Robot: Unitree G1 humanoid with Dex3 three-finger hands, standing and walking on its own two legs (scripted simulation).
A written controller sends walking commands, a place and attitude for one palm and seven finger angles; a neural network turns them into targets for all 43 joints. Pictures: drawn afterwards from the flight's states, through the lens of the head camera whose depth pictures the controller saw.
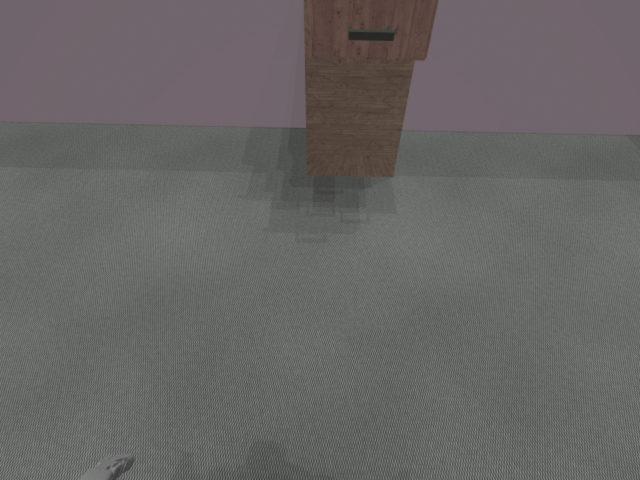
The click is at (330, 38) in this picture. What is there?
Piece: drawer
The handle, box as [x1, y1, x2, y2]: [348, 26, 393, 40]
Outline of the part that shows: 349,26 349,39 393,39 393,30 390,27 388,27 386,30 353,29 351,26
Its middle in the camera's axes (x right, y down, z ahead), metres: +0.15 -0.64 +1.20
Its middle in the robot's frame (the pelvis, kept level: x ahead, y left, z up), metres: +1.34 -0.10 +0.04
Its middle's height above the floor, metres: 0.80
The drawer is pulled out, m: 0.28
